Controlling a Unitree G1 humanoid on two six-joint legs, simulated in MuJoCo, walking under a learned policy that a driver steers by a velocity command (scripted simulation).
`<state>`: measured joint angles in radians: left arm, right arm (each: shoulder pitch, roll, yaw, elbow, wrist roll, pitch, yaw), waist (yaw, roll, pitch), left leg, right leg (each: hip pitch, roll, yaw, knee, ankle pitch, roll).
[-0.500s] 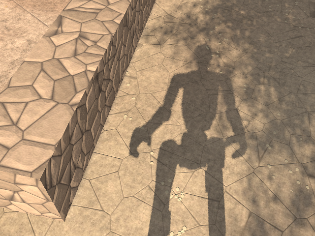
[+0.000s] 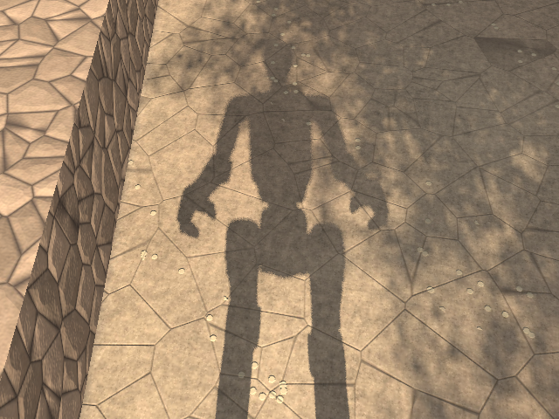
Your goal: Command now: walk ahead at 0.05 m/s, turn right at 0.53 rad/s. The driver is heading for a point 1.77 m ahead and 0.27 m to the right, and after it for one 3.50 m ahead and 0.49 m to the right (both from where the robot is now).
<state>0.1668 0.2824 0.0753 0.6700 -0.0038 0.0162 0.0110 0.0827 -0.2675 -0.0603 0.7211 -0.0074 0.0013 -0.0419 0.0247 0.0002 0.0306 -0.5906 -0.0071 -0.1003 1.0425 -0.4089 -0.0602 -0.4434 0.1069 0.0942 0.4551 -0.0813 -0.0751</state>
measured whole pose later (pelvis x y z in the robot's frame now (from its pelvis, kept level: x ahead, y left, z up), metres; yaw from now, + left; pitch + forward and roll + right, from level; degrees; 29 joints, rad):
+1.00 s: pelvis +0.02 +0.03 +0.00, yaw -20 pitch -1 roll -1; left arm 0.14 0.21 0.03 0.74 0.01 0.01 0.01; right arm 0.20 -0.26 -0.05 0.83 -0.01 0.01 -0.01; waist -0.01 -0.01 0.03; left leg -0.23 0.04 -0.01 0.54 -0.30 -0.03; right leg -0.23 0.03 0.03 0.51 -0.27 -0.01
